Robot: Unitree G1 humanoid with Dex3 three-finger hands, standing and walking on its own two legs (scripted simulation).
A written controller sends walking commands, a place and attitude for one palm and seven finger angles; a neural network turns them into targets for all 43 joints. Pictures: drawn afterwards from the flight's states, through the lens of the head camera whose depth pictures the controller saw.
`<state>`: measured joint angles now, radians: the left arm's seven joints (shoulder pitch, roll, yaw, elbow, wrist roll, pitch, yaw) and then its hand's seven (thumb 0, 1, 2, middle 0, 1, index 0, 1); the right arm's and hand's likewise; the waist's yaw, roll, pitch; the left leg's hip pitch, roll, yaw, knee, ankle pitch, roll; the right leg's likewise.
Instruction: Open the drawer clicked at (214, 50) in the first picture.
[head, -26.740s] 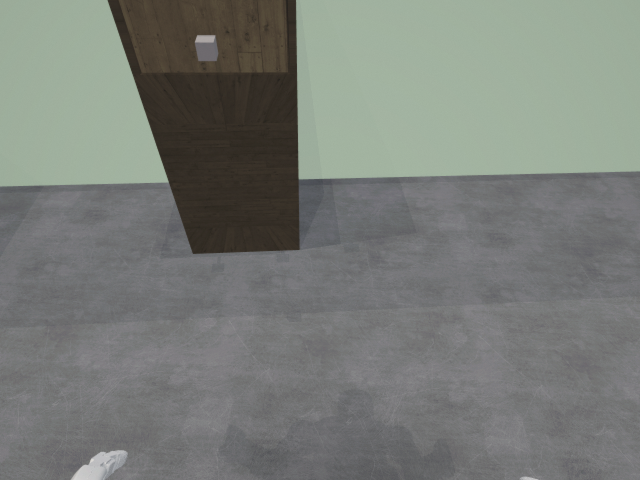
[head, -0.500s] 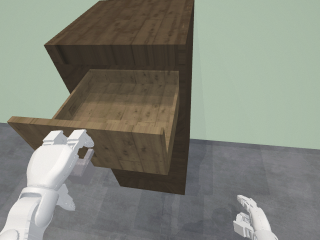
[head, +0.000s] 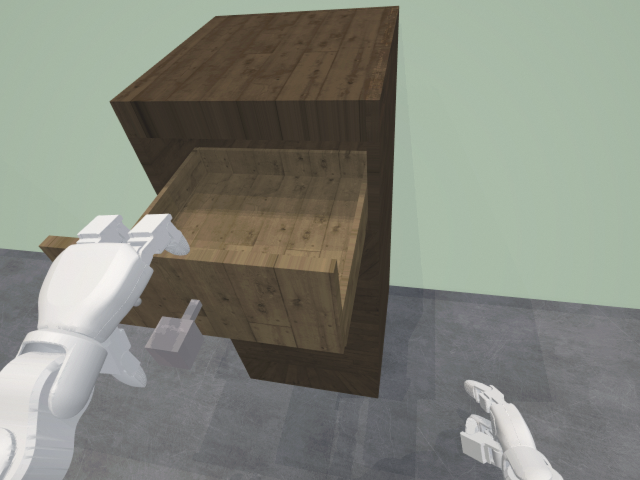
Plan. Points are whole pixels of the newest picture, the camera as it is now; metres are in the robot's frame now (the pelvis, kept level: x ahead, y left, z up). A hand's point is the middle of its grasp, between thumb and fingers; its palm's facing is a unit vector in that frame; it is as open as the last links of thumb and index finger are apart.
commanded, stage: lift the hand off the handle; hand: left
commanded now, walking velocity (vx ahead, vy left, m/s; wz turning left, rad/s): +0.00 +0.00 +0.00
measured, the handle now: (183, 328) +0.26 +0.23 +0.07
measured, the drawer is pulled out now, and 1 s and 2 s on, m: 0.26 0.26 0.26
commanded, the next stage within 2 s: draw the hand back to the body in 0.52 s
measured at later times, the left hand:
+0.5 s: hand (103, 265) +0.22 +0.23 +0.23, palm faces +0.20 -0.01 -0.98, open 13.8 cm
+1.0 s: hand (68, 274) +0.21 +0.26 +0.23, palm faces +0.26 -0.02 -0.96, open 13.8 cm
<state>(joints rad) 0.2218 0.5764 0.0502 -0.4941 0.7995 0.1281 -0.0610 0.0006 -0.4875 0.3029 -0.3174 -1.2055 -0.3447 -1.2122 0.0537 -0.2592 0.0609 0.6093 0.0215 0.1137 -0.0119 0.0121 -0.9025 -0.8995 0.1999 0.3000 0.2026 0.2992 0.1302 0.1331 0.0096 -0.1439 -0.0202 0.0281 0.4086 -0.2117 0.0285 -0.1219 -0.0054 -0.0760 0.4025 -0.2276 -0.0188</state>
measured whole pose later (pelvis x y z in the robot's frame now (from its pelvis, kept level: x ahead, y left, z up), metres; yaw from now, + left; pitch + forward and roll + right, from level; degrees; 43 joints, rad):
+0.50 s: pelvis -0.03 -0.02 +0.00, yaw +1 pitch -4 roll +0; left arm 0.01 0.74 0.21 -0.38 0.63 0.04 -0.23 0.00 -0.49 0.30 -0.32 -1.21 -0.32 -1.20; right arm 0.07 -0.30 0.05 0.62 0.04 0.05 -0.02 0.01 -0.90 -0.90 0.20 0.30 0.20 0.30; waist 0.11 0.14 0.03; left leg -0.18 0.00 0.00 0.46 -0.20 0.00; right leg -0.15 0.02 -0.10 0.45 -0.22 -0.05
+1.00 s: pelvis -0.03 +0.00 -0.01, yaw +0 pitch -4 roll +0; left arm 0.05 0.71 0.23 -0.40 0.65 0.10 -0.16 0.00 -0.49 0.30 -0.32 -1.21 -0.32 -1.20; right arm 0.07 -0.28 0.05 0.62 0.05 0.06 0.00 0.01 -0.90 -0.90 0.20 0.30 0.20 0.30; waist 0.13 0.14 0.03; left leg -0.21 -0.02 0.02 0.47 -0.19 0.02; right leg -0.19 0.00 -0.09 0.47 -0.21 -0.03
